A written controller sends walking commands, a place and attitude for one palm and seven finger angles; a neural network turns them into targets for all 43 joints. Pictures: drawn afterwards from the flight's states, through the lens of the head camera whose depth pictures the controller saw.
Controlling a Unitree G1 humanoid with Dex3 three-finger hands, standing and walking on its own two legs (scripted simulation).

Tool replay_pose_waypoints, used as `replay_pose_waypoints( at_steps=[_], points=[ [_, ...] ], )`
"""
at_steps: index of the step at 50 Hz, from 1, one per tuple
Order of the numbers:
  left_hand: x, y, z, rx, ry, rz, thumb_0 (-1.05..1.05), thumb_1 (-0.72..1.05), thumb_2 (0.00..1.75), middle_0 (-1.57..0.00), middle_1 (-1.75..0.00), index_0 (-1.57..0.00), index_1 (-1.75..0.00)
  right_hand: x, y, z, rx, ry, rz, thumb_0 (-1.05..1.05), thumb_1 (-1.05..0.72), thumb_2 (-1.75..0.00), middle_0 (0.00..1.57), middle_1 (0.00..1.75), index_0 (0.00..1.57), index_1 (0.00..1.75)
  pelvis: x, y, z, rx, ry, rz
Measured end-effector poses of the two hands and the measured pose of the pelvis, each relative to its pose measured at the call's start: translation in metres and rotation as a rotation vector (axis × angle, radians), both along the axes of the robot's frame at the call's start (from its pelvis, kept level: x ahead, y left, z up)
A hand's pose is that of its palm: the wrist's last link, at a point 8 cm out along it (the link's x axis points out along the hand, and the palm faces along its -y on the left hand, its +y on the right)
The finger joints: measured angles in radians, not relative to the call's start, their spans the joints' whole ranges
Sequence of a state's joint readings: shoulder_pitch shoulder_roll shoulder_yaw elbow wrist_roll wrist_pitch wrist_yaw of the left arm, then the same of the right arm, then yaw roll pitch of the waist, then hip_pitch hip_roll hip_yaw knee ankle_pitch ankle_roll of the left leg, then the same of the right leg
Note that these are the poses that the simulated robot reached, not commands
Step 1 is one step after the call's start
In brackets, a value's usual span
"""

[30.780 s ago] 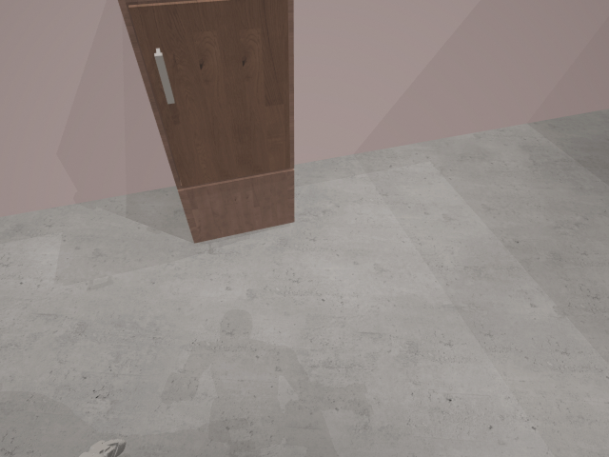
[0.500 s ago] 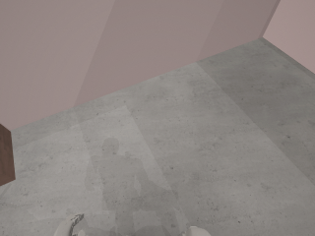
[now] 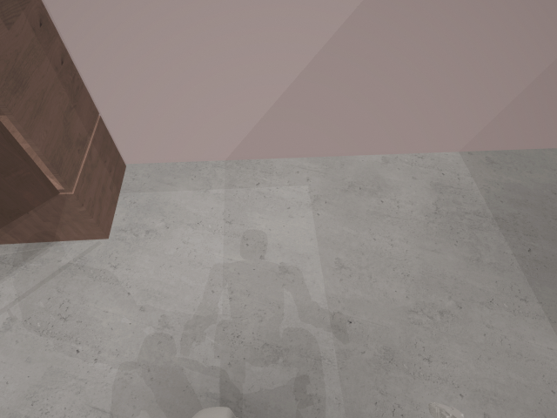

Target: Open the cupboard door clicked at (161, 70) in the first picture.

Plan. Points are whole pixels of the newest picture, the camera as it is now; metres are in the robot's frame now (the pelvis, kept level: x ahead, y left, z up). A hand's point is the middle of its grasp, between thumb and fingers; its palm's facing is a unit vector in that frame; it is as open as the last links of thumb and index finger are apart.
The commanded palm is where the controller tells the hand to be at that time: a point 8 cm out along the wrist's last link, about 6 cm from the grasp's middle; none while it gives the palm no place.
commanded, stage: turn to face it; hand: left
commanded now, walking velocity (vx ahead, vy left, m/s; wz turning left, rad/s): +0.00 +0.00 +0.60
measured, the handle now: out of the picture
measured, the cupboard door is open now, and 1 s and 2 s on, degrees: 43 43 43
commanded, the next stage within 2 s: take the last steps up to it in 1.50 s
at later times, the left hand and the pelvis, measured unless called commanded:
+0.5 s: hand out of the picture +0.08 +0.18 -0.13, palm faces +0.23 -0.93 -0.29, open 7.3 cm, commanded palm none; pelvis +0.02 -0.04 +0.00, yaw +15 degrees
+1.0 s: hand out of the picture -0.08 +0.19 -0.18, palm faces +0.59 -0.77 -0.25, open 7.3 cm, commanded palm none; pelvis +0.01 -0.01 +0.00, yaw +35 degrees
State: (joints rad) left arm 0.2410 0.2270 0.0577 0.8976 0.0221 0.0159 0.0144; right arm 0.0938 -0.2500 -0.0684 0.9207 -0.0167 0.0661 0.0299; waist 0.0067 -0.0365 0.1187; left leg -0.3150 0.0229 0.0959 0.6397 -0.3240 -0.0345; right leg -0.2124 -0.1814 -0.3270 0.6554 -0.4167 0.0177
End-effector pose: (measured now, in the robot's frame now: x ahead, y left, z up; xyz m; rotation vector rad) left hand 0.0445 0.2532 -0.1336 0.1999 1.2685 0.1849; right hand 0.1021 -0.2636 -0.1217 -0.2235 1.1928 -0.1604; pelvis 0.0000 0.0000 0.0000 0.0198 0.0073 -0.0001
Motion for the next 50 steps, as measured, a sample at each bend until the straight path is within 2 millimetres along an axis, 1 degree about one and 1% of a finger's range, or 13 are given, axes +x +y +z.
replay_pose_waypoints(
  at_steps=[2,4,10,16,20,23,29,32,35,39,45,47,50],
  points=[
    [-0.012,0.015,-0.011,0.002,0.035,0.037,0.0,0.91,0.9,-0.2,-0.3,-0.2,-0.3,0.018,0.01,0.0,-0.015,-0.049,0.038,0.0,-0.91,-0.9,0.2,0.3,0.19,0.3,0.001,0.007,-0.007,0.0,0.002,0.023],
    [-0.018,0.025,-0.012,0.011,0.061,0.063,0.0,0.91,0.9,-0.2,-0.3,-0.2,-0.3,0.026,0.019,0.005,-0.022,-0.065,0.069,0.0,-0.91,-0.9,0.2,0.3,0.19,0.3,0.002,0.01,-0.006,0.0,-0.001,0.035],
    [-0.006,0.032,0.007,0.014,0.006,0.105,0.01,0.92,0.9,-0.19,-0.3,-0.2,-0.3,0.027,0.033,0.013,-0.019,-0.027,0.119,0.0,-0.91,-0.9,0.2,0.3,0.2,0.3,0.005,0.011,0.009,-0.022,0.009,0.091],
    [0.014,0.018,0.021,0.027,-0.067,0.121,0.01,0.91,0.9,-0.19,-0.3,-0.2,-0.3,0.021,0.028,0.005,0.016,0.028,0.143,0.0,-0.9,-0.9,0.2,0.3,0.2,0.3,0.008,-0.002,0.013,-0.021,0.015,0.146],
    [0.026,-0.002,0.026,0.043,-0.114,0.135,0.0,0.91,0.9,-0.19,-0.3,-0.2,-0.3,0.02,0.012,-0.01,0.04,0.067,0.154,0.0,-0.9,-0.9,0.2,0.3,0.2,0.3,0.012,-0.02,0.008,-0.011,0.02,0.193],
    [0.025,-0.019,0.028,0.064,-0.147,0.153,0.0,0.91,0.9,-0.2,-0.3,-0.2,-0.3,0.026,-0.003,-0.024,0.054,0.087,0.164,0.0,-0.9,-0.9,0.2,0.3,0.2,0.3,0.015,-0.034,0.002,-0.009,0.016,0.234],
    [-0.005,-0.049,0.036,0.047,-0.112,0.246,0.0,0.91,0.9,-0.2,-0.3,-0.2,-0.3,0.048,-0.017,-0.017,0.05,0.116,0.232,0.01,-0.91,-0.9,0.2,0.3,0.2,0.3,0.021,-0.047,0.013,0.013,0.001,0.331],
    [-0.021,-0.059,0.034,0.026,-0.092,0.301,0.0,0.91,0.9,-0.2,-0.3,-0.2,-0.3,0.061,-0.016,-0.01,0.042,0.122,0.274,0.0,-0.91,-0.9,0.2,0.3,0.19,0.3,0.024,-0.051,0.016,0.02,0.005,0.377],
    [-0.04,-0.061,0.031,0.024,-0.084,0.371,0.0,0.92,0.9,-0.2,-0.3,-0.2,-0.3,0.076,-0.008,-0.006,0.027,0.127,0.332,0.0,-0.91,-0.9,0.2,0.3,0.19,0.3,0.026,-0.051,0.017,0.02,0.007,0.426],
    [-0.072,-0.058,0.023,0.014,-0.055,0.454,0.0,0.92,0.9,-0.2,-0.3,-0.2,-0.3,0.103,0.016,-0.003,0.011,0.107,0.426,0.01,-0.91,-0.9,0.2,0.3,0.19,0.29,0.024,-0.046,0.014,0.015,0.006,0.486],
    [-0.134,-0.044,-0.006,-0.018,0.02,0.579,0.0,0.91,0.9,-0.2,-0.3,-0.2,-0.3,0.144,0.077,0.0,0.001,-0.011,0.571,0.01,-0.91,-0.9,0.2,0.3,0.19,0.29,0.018,-0.022,-0.002,-0.012,0.005,0.564],
    [-0.15,-0.038,-0.013,-0.026,0.058,0.613,0.0,0.91,0.9,-0.2,-0.3,-0.2,-0.3,0.15,0.094,0.003,0.0,-0.05,0.606,0.0,-0.91,-0.9,0.2,0.3,0.19,0.3,0.015,-0.017,-0.005,-0.007,0.007,0.587],
    [-0.156,-0.028,-0.009,-0.023,0.072,0.647,0.01,0.91,0.9,-0.2,-0.3,-0.2,-0.3,0.149,0.108,0.012,-0.013,-0.06,0.644,0.0,-0.91,-0.9,0.2,0.3,0.2,0.3,0.014,-0.012,0.001,-0.02,0.004,0.615]
  ],
)
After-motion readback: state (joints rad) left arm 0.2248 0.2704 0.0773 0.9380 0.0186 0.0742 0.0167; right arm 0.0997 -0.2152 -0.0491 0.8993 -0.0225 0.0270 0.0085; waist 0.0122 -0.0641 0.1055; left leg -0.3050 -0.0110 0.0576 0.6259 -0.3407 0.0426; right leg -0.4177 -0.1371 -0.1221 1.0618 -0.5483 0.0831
